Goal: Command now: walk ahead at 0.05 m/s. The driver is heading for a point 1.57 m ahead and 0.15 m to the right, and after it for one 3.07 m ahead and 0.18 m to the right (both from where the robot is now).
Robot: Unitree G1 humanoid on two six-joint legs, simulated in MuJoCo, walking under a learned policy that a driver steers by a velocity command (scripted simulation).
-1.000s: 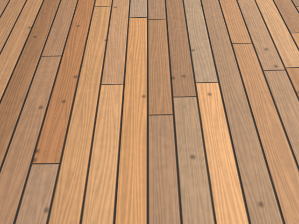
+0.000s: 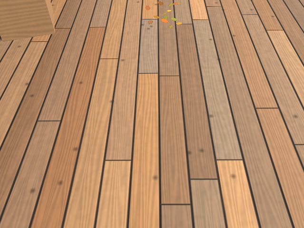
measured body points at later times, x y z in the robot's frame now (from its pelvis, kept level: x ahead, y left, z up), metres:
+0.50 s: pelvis +0.02 -0.02 +0.01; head +0.02 -0.02 +0.46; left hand +0.01 +0.20 -0.16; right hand +0.00 -0.24 -0.16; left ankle -0.01 +0.08 -0.74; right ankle +0.03 -0.11 -0.74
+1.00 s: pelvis +0.02 -0.02 +0.00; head +0.02 -0.02 +0.45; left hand -0.01 +0.19 -0.16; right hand -0.02 -0.22 -0.16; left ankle -0.01 +0.08 -0.74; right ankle +0.03 -0.11 -0.74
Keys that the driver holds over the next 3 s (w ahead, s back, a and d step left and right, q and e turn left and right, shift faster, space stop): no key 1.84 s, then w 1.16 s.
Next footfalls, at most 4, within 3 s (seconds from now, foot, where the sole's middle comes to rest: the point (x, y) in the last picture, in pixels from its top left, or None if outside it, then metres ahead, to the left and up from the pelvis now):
2.22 right None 0.21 -0.14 -0.78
2.74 left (156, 221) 0.56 0.02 -0.78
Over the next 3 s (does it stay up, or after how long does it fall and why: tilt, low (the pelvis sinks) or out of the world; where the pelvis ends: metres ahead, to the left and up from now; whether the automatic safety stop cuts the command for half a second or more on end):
stays up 0.53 -0.03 0.01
